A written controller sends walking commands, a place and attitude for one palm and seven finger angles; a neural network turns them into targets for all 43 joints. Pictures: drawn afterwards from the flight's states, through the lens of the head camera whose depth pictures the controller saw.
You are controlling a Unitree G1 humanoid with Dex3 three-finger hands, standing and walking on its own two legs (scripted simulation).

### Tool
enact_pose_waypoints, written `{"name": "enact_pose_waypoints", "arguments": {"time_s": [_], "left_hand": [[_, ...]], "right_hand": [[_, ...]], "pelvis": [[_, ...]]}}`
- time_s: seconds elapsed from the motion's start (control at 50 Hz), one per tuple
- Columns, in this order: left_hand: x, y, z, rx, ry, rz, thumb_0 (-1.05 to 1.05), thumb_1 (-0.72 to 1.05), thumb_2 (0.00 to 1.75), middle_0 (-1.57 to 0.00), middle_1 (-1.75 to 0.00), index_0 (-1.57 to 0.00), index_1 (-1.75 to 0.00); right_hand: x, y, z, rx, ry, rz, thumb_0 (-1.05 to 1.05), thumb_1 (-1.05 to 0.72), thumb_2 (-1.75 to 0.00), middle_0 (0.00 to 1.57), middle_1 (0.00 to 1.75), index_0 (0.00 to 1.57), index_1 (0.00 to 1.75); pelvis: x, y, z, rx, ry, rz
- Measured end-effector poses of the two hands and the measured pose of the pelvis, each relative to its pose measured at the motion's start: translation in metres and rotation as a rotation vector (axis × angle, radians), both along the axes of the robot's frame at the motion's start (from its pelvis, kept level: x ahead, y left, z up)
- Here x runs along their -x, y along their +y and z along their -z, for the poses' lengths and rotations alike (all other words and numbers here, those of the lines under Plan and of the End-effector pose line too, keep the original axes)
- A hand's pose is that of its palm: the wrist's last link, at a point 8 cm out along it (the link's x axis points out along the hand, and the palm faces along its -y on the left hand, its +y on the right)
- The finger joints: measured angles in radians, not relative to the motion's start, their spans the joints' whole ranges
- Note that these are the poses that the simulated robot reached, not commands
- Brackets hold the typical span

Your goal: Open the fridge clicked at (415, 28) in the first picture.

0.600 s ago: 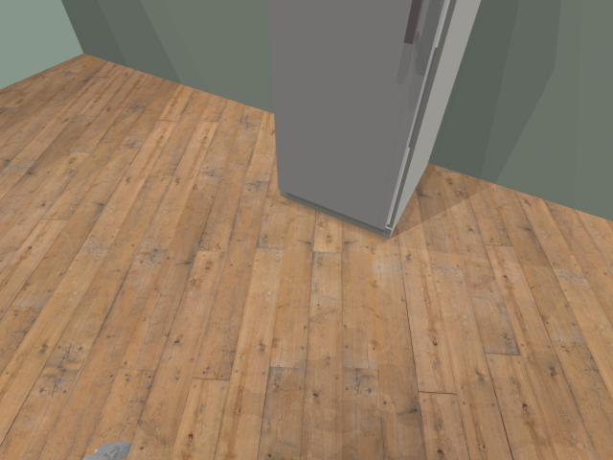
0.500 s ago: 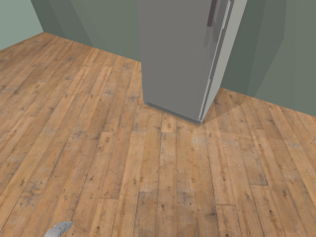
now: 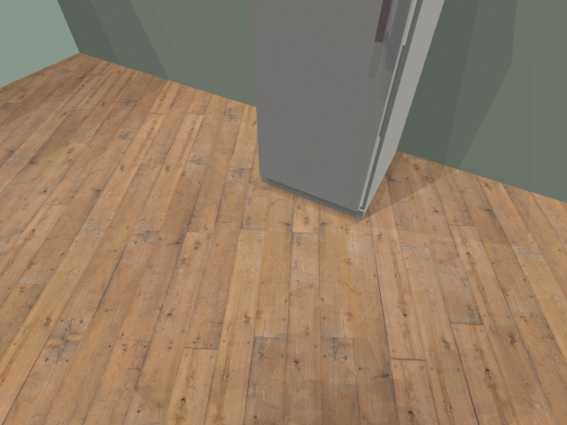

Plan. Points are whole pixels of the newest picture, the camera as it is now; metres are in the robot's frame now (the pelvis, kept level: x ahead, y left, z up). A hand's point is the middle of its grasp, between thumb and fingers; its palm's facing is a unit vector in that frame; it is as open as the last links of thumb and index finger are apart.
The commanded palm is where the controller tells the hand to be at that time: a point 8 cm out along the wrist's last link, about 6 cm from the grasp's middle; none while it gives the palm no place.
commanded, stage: stand and wait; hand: right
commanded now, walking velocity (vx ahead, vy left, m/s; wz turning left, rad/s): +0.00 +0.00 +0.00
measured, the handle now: out of the picture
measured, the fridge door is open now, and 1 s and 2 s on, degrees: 0 0 0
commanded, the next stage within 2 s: look at it before walking up in 0.22 s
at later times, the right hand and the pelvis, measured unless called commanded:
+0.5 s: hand out of the picture +0.07 -0.24 -0.15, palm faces -0.04 +0.94 -0.33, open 7.4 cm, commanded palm none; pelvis -0.01 +0.00 +0.00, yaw +0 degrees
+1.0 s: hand out of the picture +0.07 -0.24 -0.16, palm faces -0.03 +0.94 -0.33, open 7.4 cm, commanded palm none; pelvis +0.00 +0.00 +0.00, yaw +0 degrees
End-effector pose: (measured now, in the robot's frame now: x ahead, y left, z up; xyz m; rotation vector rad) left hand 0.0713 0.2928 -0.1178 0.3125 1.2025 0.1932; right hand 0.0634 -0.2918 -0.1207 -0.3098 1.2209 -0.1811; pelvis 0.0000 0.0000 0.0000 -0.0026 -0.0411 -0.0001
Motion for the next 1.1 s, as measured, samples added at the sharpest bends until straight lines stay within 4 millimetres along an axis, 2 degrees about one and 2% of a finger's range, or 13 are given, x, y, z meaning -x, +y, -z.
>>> {"name": "enact_pose_waypoints", "arguments": {"time_s": [0.16, 0.38, 0.56, 0.76, 0.98, 1.1], "left_hand": [[0.013, 0.003, 0.002, 0.004, 0.021, -0.012, 0.01, 0.9, 0.9, -0.2, -0.3, -0.21, -0.3], [0.012, 0.002, 0.0, 0.013, -0.001, -0.009, 0.01, 0.9, 0.9, -0.2, -0.3, -0.21, -0.3], [0.013, 0.002, 0.0, 0.012, 0.006, -0.006, 0.01, 0.9, 0.9, -0.2, -0.3, -0.21, -0.3], [0.012, 0.003, 0.0, 0.008, 0.02, -0.008, 0.01, 0.9, 0.9, -0.2, -0.3, -0.21, -0.3], [0.003, 0.002, -0.002, 0.006, 0.011, -0.001, 0.01, 0.9, 0.9, -0.2, -0.3, -0.21, -0.3], [0.006, -0.01, 0.008, 0.035, 0.009, -0.036, 0.01, 0.9, 0.9, -0.2, -0.3, -0.2, -0.3]], "right_hand": [[0.003, 0.001, -0.002, 0.006, 0.001, -0.002, 0.01, -0.91, -0.89, 0.2, 0.3, 0.2, 0.3], [-0.003, 0.006, -0.004, -0.001, -0.031, -0.015, 0.01, -0.91, -0.89, 0.2, 0.3, 0.2, 0.3], [0.0, 0.007, -0.003, -0.006, -0.022, -0.015, 0.01, -0.91, -0.89, 0.2, 0.3, 0.2, 0.3], [0.005, 0.005, -0.001, -0.004, 0.007, -0.007, 0.01, -0.91, -0.89, 0.2, 0.3, 0.2, 0.3], [0.0, 0.004, -0.002, -0.003, 0.002, -0.006, 0.01, -0.91, -0.89, 0.2, 0.3, 0.2, 0.3], [0.004, 0.017, 0.009, -0.036, 0.049, -0.01, 0.01, -0.91, -0.9, 0.2, 0.3, 0.2, 0.3]], "pelvis": [[0.004, 0.002, -0.001, 0.0, -0.003, -0.001], [0.009, 0.003, -0.002, 0.001, -0.005, -0.004], [0.01, 0.004, -0.002, 0.0, 0.001, -0.002], [0.007, 0.004, -0.003, 0.0, 0.004, -0.003], [0.003, 0.003, -0.003, -0.001, 0.005, -0.004], [-0.008, 0.003, 0.002, -0.003, 0.017, -0.052]]}}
